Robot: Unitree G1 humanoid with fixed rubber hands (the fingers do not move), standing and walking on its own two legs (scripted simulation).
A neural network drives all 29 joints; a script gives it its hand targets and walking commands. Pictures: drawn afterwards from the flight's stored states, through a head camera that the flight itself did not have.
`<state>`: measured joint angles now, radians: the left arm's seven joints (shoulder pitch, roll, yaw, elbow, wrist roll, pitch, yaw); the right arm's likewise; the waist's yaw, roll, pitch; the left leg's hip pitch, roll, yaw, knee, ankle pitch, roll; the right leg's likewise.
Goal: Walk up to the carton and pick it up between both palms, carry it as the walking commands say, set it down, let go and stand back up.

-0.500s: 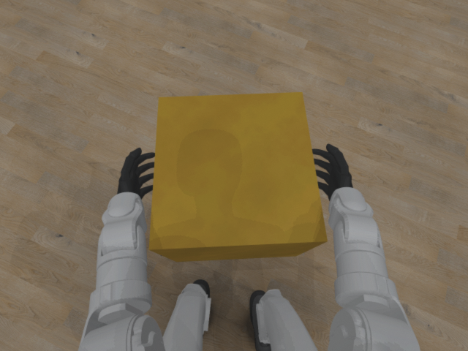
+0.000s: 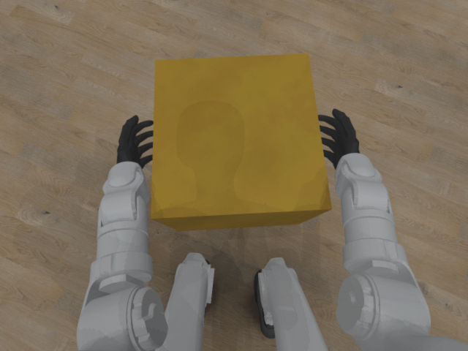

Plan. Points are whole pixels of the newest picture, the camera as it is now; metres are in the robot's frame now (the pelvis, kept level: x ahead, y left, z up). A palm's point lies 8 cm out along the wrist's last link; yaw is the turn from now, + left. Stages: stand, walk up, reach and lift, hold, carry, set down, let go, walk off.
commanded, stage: set down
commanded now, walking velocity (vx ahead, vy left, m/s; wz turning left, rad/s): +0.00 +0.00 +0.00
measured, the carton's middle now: (235, 152) +0.46 +0.01 -0.17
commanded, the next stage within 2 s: none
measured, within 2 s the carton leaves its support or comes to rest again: neither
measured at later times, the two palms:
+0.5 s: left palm (146, 166) +0.43 +0.19 -0.16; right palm (324, 156) +0.46 -0.17 -0.16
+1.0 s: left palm (158, 170) +0.45 +0.19 -0.26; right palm (310, 160) +0.48 -0.17 -0.26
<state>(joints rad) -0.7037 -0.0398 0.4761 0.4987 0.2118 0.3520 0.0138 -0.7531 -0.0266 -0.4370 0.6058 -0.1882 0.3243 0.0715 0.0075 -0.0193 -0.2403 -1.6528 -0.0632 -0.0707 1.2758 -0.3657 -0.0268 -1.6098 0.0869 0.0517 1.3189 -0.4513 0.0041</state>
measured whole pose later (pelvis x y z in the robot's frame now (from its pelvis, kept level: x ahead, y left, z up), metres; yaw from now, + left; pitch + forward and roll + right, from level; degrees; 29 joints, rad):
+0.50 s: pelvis -0.02 +0.00 -0.08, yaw +0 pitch +48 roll +0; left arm -0.86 0.03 0.47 0.62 0.14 0.32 0.07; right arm -0.93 -0.11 -0.37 0.75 -0.12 0.30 -0.02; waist 0.03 -0.01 -0.26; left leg -1.97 -0.08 -0.07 1.57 -0.43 -0.04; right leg -1.93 0.11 0.04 1.62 -0.52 0.01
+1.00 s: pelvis -0.03 +0.00 -0.15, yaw -1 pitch +49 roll +0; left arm -1.01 0.08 0.45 0.68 0.08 0.29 0.11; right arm -1.12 -0.21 -0.31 0.83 -0.06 0.28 -0.05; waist 0.04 0.00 -0.14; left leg -2.21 -0.10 -0.06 1.80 -0.45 -0.05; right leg -2.17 0.13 0.04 1.86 -0.54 0.03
